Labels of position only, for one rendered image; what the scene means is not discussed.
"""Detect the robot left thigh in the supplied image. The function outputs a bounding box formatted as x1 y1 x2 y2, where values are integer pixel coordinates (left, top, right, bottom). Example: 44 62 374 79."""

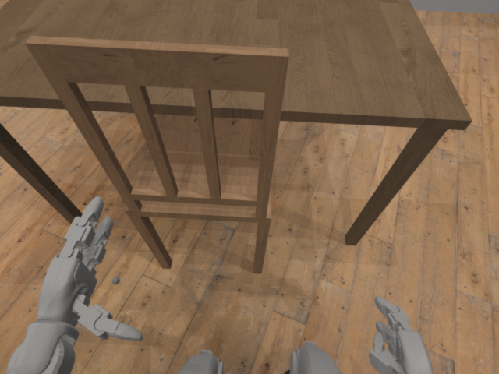
178 354 224 374

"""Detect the robot right thigh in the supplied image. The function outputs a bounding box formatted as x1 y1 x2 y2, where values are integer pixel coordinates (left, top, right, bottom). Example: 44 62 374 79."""
290 347 341 374

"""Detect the robot thigh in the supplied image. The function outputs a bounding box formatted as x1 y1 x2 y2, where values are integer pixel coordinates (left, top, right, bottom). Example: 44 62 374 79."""
290 347 341 374
178 354 224 374

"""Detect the right robot hand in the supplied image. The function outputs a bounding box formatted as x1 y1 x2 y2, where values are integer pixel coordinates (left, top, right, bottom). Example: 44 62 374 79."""
370 296 434 374

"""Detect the table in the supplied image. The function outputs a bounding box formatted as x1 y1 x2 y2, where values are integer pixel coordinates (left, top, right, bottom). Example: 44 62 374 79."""
0 0 472 245

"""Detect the left robot hand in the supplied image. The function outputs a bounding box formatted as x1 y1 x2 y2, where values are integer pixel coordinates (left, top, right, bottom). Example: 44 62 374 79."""
37 196 143 341

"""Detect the chair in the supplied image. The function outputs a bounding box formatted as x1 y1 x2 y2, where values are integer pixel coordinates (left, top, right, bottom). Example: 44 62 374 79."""
25 36 289 274

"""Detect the robot left forearm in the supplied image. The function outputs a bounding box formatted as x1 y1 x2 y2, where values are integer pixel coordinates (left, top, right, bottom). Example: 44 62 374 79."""
6 320 79 374

